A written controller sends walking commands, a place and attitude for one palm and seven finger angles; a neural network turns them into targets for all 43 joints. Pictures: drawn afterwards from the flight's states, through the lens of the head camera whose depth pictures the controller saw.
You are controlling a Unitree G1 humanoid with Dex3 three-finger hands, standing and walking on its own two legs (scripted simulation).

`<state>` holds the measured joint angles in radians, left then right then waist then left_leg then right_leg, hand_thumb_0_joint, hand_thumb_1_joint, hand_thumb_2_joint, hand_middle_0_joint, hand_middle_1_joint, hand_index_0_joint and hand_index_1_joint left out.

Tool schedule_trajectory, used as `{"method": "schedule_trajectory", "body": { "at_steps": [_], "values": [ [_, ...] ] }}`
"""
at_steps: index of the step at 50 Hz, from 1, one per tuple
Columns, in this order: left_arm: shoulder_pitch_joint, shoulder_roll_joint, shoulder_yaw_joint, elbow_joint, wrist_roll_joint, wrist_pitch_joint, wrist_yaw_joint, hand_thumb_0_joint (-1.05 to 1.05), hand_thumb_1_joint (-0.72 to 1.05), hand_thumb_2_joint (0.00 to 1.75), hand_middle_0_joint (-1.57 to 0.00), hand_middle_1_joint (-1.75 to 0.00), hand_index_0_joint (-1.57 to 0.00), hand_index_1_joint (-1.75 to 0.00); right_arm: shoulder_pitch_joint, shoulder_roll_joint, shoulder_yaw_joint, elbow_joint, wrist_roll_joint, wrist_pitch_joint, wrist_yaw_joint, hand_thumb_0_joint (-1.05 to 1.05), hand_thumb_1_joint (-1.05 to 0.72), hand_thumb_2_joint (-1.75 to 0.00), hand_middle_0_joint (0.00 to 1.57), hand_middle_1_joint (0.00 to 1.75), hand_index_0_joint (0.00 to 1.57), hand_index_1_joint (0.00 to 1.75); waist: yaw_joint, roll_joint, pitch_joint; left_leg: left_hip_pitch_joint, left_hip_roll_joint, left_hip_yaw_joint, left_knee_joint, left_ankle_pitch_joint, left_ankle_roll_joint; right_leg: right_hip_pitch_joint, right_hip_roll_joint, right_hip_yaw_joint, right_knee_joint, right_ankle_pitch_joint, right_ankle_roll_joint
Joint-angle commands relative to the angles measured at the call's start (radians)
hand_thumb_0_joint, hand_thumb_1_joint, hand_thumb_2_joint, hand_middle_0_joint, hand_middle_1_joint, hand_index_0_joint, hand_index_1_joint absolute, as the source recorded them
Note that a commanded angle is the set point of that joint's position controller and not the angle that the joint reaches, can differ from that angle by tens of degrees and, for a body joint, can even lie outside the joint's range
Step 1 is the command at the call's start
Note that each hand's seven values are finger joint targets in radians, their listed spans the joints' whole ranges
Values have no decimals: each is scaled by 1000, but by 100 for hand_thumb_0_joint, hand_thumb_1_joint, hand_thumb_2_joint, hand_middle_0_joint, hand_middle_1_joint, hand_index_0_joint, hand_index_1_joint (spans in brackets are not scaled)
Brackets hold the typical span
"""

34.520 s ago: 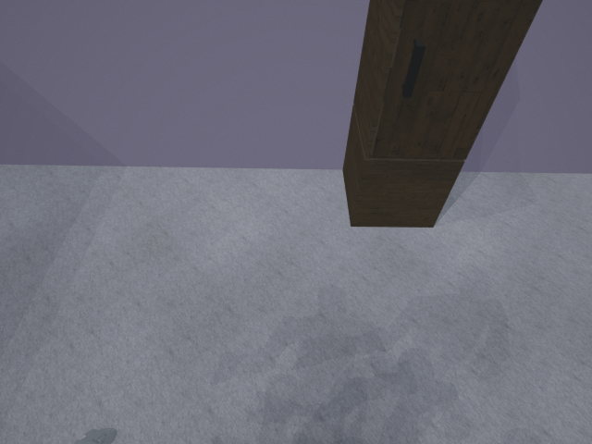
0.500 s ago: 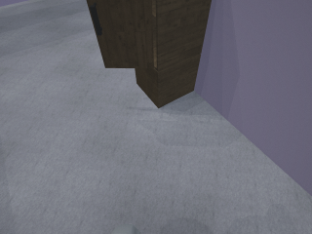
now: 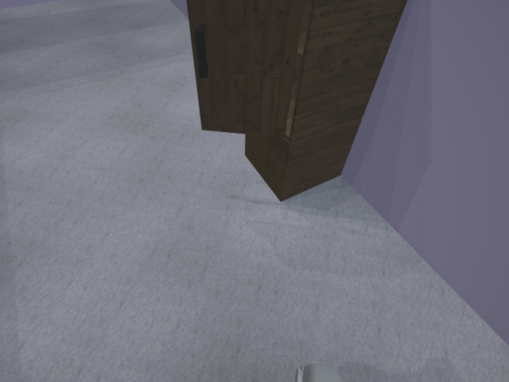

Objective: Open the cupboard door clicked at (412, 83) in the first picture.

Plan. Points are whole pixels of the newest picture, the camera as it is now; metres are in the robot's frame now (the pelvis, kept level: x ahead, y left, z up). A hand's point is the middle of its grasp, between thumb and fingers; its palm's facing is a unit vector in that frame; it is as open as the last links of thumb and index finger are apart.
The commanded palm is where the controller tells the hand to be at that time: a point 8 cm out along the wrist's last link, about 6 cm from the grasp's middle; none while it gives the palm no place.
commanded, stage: take the last steps up to it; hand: left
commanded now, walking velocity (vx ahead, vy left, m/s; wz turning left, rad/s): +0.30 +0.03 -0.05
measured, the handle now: (202, 50) +1.02 +0.25 -0.01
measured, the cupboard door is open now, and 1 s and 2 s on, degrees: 55 55 55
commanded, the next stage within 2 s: come to a stop and stand still in 0.96 s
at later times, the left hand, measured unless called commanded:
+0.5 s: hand (178, 324) +0.24 +0.17 -0.17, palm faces +0.05 -0.97 -0.22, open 7.1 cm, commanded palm none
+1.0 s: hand (171, 246) +0.41 +0.22 -0.17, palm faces +0.00 -0.98 -0.18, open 7.3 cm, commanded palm none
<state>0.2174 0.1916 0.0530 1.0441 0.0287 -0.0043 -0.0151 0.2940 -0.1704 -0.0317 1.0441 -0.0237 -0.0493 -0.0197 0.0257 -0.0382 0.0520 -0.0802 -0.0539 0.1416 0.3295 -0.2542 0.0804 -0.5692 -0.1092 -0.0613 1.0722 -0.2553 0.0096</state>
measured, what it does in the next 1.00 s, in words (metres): walks ahead: right foot, then left foot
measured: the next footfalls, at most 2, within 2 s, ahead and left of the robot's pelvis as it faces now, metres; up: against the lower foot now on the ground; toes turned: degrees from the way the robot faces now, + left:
right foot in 0.26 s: +0.20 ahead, -0.12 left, +0.00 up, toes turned -8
left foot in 0.68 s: +0.38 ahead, +0.13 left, +0.00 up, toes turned +6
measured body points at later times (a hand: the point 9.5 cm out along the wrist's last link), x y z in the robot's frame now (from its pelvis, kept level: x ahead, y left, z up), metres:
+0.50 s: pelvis +0.18 -0.02 +0.00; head +0.21 -0.03 +0.45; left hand +0.24 +0.22 -0.15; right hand +0.18 -0.25 -0.16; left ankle +0.22 +0.13 -0.69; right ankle +0.16 -0.11 -0.74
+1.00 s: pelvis +0.36 +0.04 +0.00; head +0.39 +0.05 +0.45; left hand +0.41 +0.28 -0.16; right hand +0.35 -0.19 -0.15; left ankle +0.34 +0.12 -0.74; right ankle +0.40 -0.09 -0.69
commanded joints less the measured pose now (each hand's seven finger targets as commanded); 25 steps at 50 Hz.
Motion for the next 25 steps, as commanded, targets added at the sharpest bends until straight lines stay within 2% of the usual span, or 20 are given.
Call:
{"method": "schedule_trajectory", "body": {
  "at_steps": [1, 4, 7, 9, 10, 11, 12, 13, 14, 15, 16, 17, 19, 20, 21, 23, 24, 25],
  "values": [
    [-52, 25, 5, -68, -4, -7, 0, 0, 90, 90, -20, -30, -20, -30, 128, -100, -14, 9, 2, -23, -10, 0, -90, -90, 20, 30, 20, 30, -22, 102, 44, 57, 307, -168, -143, 437, 99, -84, -16, 17, -105, 60, 2],
    [-148, 20, -2, -106, -6, -12, -4, 0, 90, 90, -20, -30, -20, -30, 186, -97, -10, 43, -4, -23, -13, 0, -90, -90, 20, 30, 20, 30, -52, 90, 71, 81, 319, -169, -128, 464, 101, -59, -3, -3, -230, 53, -13],
    [-205, 13, -5, -134, -8, -14, -7, 0, 90, 90, -20, -30, -20, -30, 217, -100, -6, 72, -9, -20, -16, 0, -90, -90, 20, 30, 20, 30, -63, 106, 88, 75, 317, -150, -93, 509, 88, 9, 19, -21, -327, 36, -34],
    [-181, 24, -3, -138, -7, -20, -5, 0, 90, 90, -20, -30, -20, -30, 224, -107, -7, 88, -10, -18, -16, 0, -90, -90, 20, 30, 20, 30, -47, 103, 67, 71, 309, -143, -25, 608, 78, 111, 54, -49, -395, -14, -52],
    [-118, 34, 0, -122, -8, -23, -3, 0, 90, 90, -20, -30, -20, -30, 215, -112, -5, 93, -8, -16, -17, 0, -90, -90, 20, 30, 20, 30, -14, 82, 34, 56, 296, -129, 49, 687, 66, 217, 81, -66, -442, -5, -63],
    [-1, 48, 9, -87, -8, -30, -1, 0, 90, 90, -20, -30, -20, -30, 196, -118, -7, 92, -1, -16, -17, 0, -90, -90, 20, 30, 20, 30, 41, 69, -16, 3, 261, -105, 178, 709, 37, 388, 96, -70, -512, 56, -75],
    [155, 101, 28, -42, -5, -42, 6, 0, 90, 90, -20, -30, -20, -30, 176, -110, -9, 83, 12, -20, -11, 0, -90, -90, 20, 30, 20, 30, 104, 15, -108, -158, 204, -67, 384, 595, -2, 659, 14, 36, -544, 123, -122],
    [305, 195, 55, -2, -4, -50, 18, 0, 90, 90, -20, -30, -20, -30, 190, -75, -10, 53, 26, -30, -5, 0, -90, -90, 20, 30, 20, 30, 133, -166, -229, -423, 56, 2, 695, 69, -55, 914, -266, 425, -635, 259, -245],
    [307, 213, 59, 4, -21, -52, 23, 0, 90, 90, -20, -30, -20, -30, 148, -91, -17, 35, 27, -21, -5, 0, -90, -90, 20, 30, 20, 30, 120, -188, -238, -498, 38, -77, 944, -326, -64, 864, -396, 590, -730, 335, -320],
    [207, 177, 47, -24, -22, -48, 33, 0, 90, 90, -20, -30, -20, -30, 50, -90, -25, 19, 16, -12, 1, 0, -90, -90, 20, 30, 20, 30, 108, -64, -120, -548, 103, -161, 980, -249, -59, 701, -354, 496, -766, 267, -293],
    [133, 136, 36, -40, -22, -48, 36, 0, 90, 90, -20, -30, -20, -30, 7, -52, -25, 1, 15, -4, 4, 0, -90, -90, 20, 30, 20, 30, 61, 15, -21, -547, 140, -177, 949, -172, -62, 552, -310, 394, -791, 220, -252],
    [88, 92, 23, -47, -18, -58, 36, 0, 90, 90, -20, -30, -20, -30, 31, -24, -18, 13, 6, 7, 8, 0, -90, -90, 20, 30, 20, 30, 20, -6, -4, -504, 162, -175, 894, -111, -71, 462, -263, 293, -820, 214, -209],
    [58, 56, 13, -41, -11, -69, 34, 0, 90, 90, -20, -30, -20, -30, 96, 5, -19, 36, -1, 25, 17, 0, -90, -90, 20, 30, 20, 30, -27, -75, -17, -414, 168, -135, 774, -65, -92, 368, -190, 152, -855, 189, -166],
    [53, 47, 12, -34, -10, -72, 31, 0, 90, 90, -20, -30, -20, -30, 114, 16, -20, 44, -2, 32, 20, 0, -90, -90, 20, 30, 20, 30, -43, -85, -14, -401, 168, -117, 729, -40, -101, 342, -171, 105, -866, 183, -160],
    [65, 23, 22, -39, -5, -77, 29, 0, 90, 90, -20, -30, -20, -30, 103, 29, -23, 37, -5, 35, 23, 0, -90, -90, 20, 30, 20, 30, -42, -71, 1, -392, 166, -102, 675, -19, -107, 322, -159, 91, -874, 180, -160],
    [73, 51, 22, -28, -8, -81, 23, 0, 90, 90, -20, -30, -20, -30, 52, 27, -23, 11, -3, 34, 32, 0, -90, -90, 20, 30, 20, 30, -33, -67, 18, -396, 161, -82, 572, 18, -114, 322, -154, 81, -887, 147, -166],
    [91, 59, 21, -16, -5, -81, 22, 0, 90, 90, -20, -30, -20, -30, 11, 32, -24, -4, -2, 30, 37, 0, -90, -90, 20, 30, 20, 30, -20, -66, 25, -395, 154, -70, 512, 22, -115, 335, -152, 90, -887, 138, -167],
    [90, 79, 23, -9, -6, -82, 19, 0, 90, 90, -20, -30, -20, -30, -9, 21, -24, -17, -1, 26, 41, 0, -90, -90, 20, 30, 20, 30, -21, -79, 23, -405, 150, -67, 468, 33, -113, 365, -155, 74, -880, 141, -167]
  ]
}}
